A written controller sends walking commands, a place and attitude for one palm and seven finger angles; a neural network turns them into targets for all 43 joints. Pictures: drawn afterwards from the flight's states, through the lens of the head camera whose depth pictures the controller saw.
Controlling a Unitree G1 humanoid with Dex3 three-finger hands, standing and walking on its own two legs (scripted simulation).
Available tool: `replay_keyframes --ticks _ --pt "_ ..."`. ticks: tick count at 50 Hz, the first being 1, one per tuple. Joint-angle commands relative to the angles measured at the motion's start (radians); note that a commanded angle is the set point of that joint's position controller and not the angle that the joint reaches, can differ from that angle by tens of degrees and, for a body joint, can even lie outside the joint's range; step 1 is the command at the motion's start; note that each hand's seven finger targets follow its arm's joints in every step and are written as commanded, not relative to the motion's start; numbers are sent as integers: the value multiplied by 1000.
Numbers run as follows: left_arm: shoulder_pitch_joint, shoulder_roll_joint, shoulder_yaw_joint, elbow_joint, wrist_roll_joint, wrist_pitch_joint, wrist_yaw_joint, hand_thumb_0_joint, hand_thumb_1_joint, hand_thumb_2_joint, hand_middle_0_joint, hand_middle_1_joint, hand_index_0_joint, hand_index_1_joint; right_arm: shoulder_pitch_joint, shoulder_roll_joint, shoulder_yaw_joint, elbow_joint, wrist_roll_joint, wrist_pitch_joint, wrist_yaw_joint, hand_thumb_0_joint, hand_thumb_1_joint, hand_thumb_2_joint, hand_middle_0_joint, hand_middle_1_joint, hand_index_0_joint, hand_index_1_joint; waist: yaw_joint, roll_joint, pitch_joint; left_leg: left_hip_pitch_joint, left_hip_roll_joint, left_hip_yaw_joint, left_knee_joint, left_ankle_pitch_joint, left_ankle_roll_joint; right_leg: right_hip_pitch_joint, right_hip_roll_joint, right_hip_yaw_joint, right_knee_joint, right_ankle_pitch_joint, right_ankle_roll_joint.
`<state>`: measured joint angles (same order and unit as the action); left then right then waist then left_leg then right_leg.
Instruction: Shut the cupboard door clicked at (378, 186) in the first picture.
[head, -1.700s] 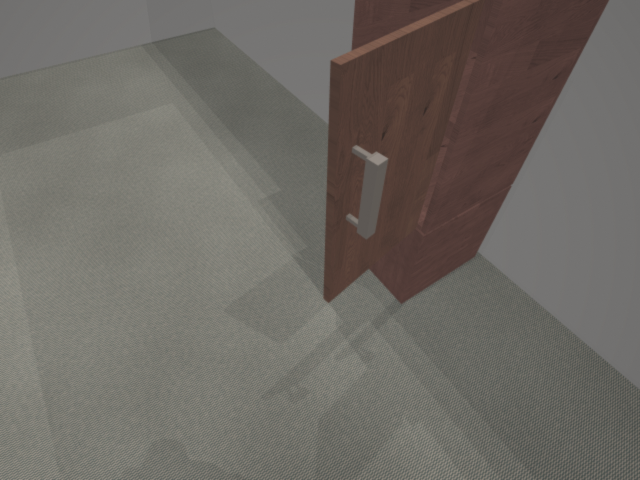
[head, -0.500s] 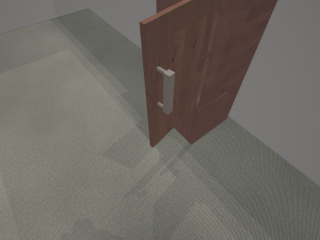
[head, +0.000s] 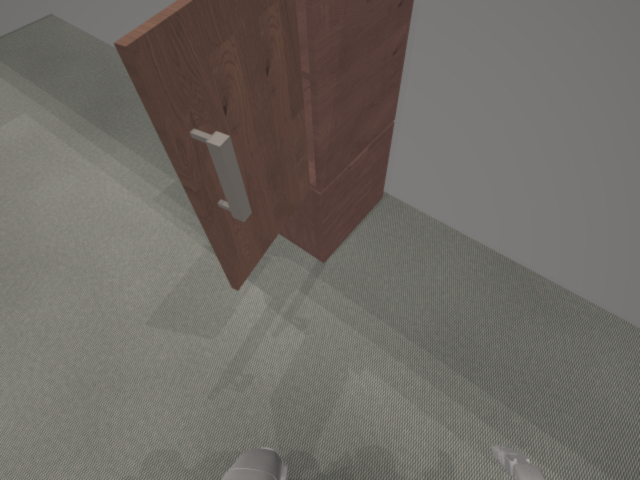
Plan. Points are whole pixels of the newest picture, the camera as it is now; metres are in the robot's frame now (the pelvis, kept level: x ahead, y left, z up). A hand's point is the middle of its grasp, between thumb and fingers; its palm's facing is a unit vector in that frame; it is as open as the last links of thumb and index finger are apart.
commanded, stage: walk around to get in front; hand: left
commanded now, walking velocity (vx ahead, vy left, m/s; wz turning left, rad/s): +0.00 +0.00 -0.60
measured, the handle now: (221, 177) +0.53 +0.22 +0.01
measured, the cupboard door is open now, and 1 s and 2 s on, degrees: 100 100 100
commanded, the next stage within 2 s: none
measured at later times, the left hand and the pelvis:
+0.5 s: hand (214, 423) +0.19 +0.19 -0.17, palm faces -0.31 -0.90 -0.30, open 7.3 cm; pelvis +0.01 +0.01 -0.03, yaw -19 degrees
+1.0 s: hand (274, 390) +0.25 +0.11 -0.17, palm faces -0.58 -0.79 -0.20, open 7.3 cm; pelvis +0.04 +0.01 +0.00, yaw -37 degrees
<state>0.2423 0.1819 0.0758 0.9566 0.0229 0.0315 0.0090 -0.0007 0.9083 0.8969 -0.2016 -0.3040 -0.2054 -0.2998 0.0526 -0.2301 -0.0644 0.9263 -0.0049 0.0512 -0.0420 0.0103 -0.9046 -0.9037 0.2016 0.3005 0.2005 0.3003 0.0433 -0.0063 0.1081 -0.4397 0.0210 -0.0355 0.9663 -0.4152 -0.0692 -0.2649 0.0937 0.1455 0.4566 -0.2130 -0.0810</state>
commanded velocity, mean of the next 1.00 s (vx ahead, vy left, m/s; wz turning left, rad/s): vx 0.00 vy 0.00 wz -0.60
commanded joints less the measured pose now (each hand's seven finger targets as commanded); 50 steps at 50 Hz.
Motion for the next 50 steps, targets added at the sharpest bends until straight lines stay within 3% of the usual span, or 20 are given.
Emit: replay_keyframes --ticks 1,6,8,9,11,14,18,21,22,23,24,26,28,36,37,38,39,40,44,50 --pt "59 223 57 -66 8 -13 14 0 900 900 -200 -300 -200 -300 -13 -70 -14 -93 3 -28 -3 0 -900 -900 200 300 200 300 8 -118 -163 -38 -11 -11 -111 -37 14 195 -273 346 -69 415 -129" --pt "-40 217 52 -94 -3 -6 11 0 900 900 -200 -300 -200 -300 145 -89 -13 -66 10 -50 -12 0 -900 -900 200 300 200 300 -78 -102 -214 317 -1 -13 -542 160 38 -10 -190 314 34 343 -28" --pt "-35 133 32 -138 -14 -8 -11 0 900 900 -200 -300 -200 -300 176 -242 -35 -79 -17 -61 -18 0 -900 -900 200 300 200 300 -74 308 -184 498 431 -412 -715 329 212 -350 16 2 370 -377 93" --pt "-69 172 40 -159 0 -11 -21 0 900 900 -200 -300 -200 -300 170 -244 -31 -102 -26 -53 -22 0 -900 -900 200 300 200 300 -76 181 -124 334 502 -414 -698 384 292 -329 -48 -62 567 -410 117" --pt "-75 166 47 -134 12 -6 -29 0 900 900 -200 -300 -200 -300 136 -190 -12 -105 -34 -59 -15 0 -900 -900 200 300 200 300 -42 197 -115 299 383 -264 -631 624 263 -351 -81 -68 732 -325 138" --pt "-99 132 25 -146 -2 3 -45 0 900 900 -200 -300 -200 -300 137 -162 -10 -112 -34 -57 -16 0 -900 -900 200 300 200 300 -41 219 -142 386 263 -3 -536 807 191 -304 -106 -154 578 -285 138" --pt "-147 123 12 -153 -5 -3 -55 0 900 900 -200 -300 -200 -300 204 -204 -28 -86 -28 -50 -6 0 -900 -900 200 300 200 300 -77 247 -151 371 274 62 -493 831 158 -140 -78 -240 320 -210 110" --pt "-56 157 20 -125 -5 -10 -52 0 900 900 -200 -300 -200 -300 178 -216 -31 -93 -20 -43 2 0 -900 -900 200 300 200 300 -16 181 -159 267 258 100 -357 715 103 86 -67 -258 83 -4 83" --pt "31 222 34 -100 -1 -20 -43 0 900 900 -200 -300 -200 -300 176 -190 -28 -106 -9 -43 10 0 -900 -900 200 300 200 300 27 34 -208 118 207 158 -174 547 51 307 -168 -145 -1 254 45" --pt "115 354 64 -79 8 -29 -22 0 900 900 -200 -300 -200 -300 133 -101 -8 -155 3 -42 16 0 -900 -900 200 300 200 300 63 -340 -243 -159 34 210 124 -175 -8 429 -478 281 -57 673 -94" --pt "137 361 55 -68 -11 -25 -9 0 900 900 -200 -300 -200 -300 117 -144 -3 -157 2 -30 5 0 -900 -900 200 300 200 300 76 -262 -231 -159 65 39 213 -256 5 339 -514 265 -56 648 -169" --pt "-6 292 46 -113 -1 -7 11 0 900 900 -200 -300 -200 -300 96 -134 -8 -132 1 -24 3 0 -900 -900 200 300 200 300 22 -276 -190 -167 90 10 251 -158 6 228 -398 220 -51 410 -154" --pt "-88 256 34 -143 4 -5 11 0 900 900 -200 -300 -200 -300 124 -109 -4 -103 -4 -16 13 0 -900 -900 200 300 200 300 -29 -161 -159 -69 79 37 180 -70 -3 84 -341 144 -74 287 -115" --pt "-150 248 35 -155 -2 2 -5 0 900 900 -200 -300 -200 -300 271 -90 0 -61 -1 -42 9 0 -900 -900 200 300 200 300 -91 -121 -165 233 5 89 -416 120 15 -64 -243 176 -14 135 -46" --pt "-160 206 27 -168 -10 8 -7 0 900 900 -200 -300 -200 -300 317 -135 -6 -48 -6 -54 3 0 -900 -900 200 300 200 300 -112 -3 -177 340 99 -13 -587 125 48 -166 -171 115 85 36 10" --pt "-127 136 14 -189 -20 12 -19 0 900 900 -200 -300 -200 -300 317 -249 -25 -58 -25 -64 0 0 -900 -900 200 300 200 300 -99 324 -167 398 382 -333 -714 165 155 -334 -21 -52 333 -270 84" --pt "-171 164 17 -209 -8 7 -27 0 900 900 -200 -300 -200 -300 310 -274 -27 -82 -30 -61 -8 0 -900 -900 200 300 200 300 -107 251 -130 269 510 -411 -740 236 255 -316 -53 -94 564 -411 102" --pt "-181 168 22 -199 4 4 -31 0 900 900 -200 -300 -200 -300 279 -248 -19 -83 -36 -70 -8 0 -900 -900 200 300 200 300 -87 191 -131 270 491 -401 -702 385 278 -338 -83 -75 688 -390 107" --pt "-151 117 17 -157 -3 11 -49 0 900 900 -200 -300 -200 -300 233 -163 -2 -91 -31 -70 -9 0 -900 -900 200 300 200 300 -54 194 -149 364 293 22 -582 722 177 -312 -119 -157 681 -248 139" --pt "-193 103 5 -168 -4 0 -52 0 900 900 -200 -300 -200 -300 292 -195 -27 -59 -30 -55 5 0 -900 -900 200 300 200 300 -99 237 -146 374 328 114 -521 717 162 -139 -97 -256 292 -248 112"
